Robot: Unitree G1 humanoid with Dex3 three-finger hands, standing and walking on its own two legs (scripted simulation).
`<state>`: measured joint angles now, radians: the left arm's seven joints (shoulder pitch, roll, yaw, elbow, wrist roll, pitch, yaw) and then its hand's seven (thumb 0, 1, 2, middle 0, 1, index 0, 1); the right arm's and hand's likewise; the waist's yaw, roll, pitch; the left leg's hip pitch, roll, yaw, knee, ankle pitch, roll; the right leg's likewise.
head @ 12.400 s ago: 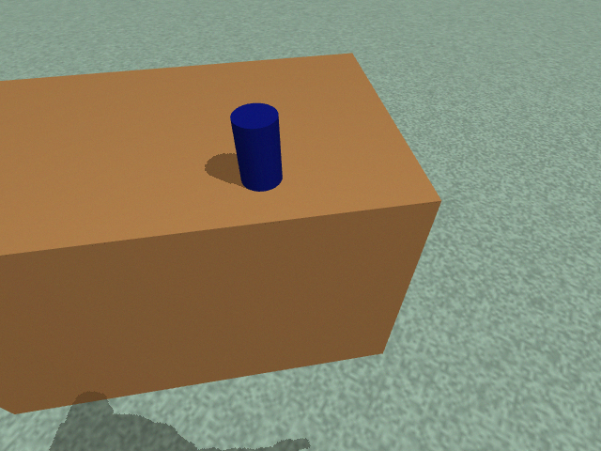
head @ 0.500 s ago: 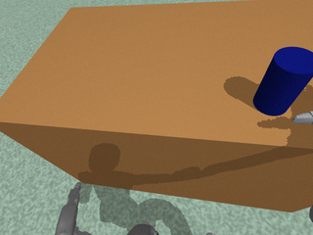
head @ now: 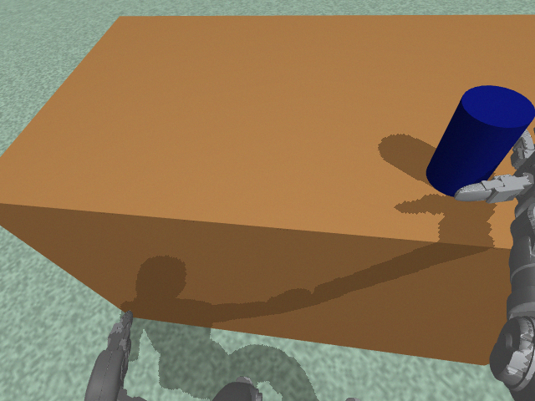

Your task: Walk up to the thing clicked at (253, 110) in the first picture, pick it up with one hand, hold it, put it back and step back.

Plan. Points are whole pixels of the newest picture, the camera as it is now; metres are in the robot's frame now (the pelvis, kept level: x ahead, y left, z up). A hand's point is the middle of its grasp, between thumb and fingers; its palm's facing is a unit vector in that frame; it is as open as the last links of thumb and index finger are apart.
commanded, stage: rest palm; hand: right
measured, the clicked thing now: (472, 145) +0.50 -0.25 +0.10
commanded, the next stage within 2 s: close in 0.18 s
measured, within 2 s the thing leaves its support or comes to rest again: leaves its support in 1.86 s
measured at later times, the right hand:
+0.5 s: hand (483, 142) +0.48 -0.25 +0.12, palm faces +0.29 +0.96 +0.01, open 17.0 cm
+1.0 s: hand (488, 146) +0.48 -0.26 +0.11, palm faces +0.28 +0.96 +0.03, open 12.2 cm
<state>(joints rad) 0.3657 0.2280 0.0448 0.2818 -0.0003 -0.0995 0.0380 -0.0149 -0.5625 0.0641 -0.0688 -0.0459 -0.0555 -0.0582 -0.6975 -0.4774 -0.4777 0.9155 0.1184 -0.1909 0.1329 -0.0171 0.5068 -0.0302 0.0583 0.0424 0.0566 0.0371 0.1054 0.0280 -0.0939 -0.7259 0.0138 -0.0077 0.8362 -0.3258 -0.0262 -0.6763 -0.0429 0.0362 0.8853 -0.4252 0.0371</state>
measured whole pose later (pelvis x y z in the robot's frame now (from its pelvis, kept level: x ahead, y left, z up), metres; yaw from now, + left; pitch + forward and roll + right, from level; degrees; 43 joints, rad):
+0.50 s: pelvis +0.01 +0.00 +0.00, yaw +0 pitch +14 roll +1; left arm 0.35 0.21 0.03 0.26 0.00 -0.10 0.03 -0.02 -0.59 0.09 -0.07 -0.04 -0.04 -0.07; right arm -0.79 -0.49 -0.45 0.97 0.08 -0.20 0.06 -0.02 0.53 -0.01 0.20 0.07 0.20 0.07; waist 0.12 0.03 -0.09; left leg -0.75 0.01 0.00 0.84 -0.34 -0.03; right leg -0.70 -0.04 0.04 0.89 -0.43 0.04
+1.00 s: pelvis +0.02 +0.00 +0.01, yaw +0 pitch +13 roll +1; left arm 0.36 0.22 0.04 0.27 -0.01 -0.07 0.01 -0.02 -0.58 0.09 -0.06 -0.04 -0.04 -0.06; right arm -0.71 -0.46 -0.44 0.94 0.12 -0.19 0.08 -0.01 0.31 -0.35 0.65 0.52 0.70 0.52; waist 0.10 0.02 -0.11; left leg -0.68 0.02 -0.01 0.80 -0.35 -0.03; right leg -0.63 -0.04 0.04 0.85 -0.44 0.03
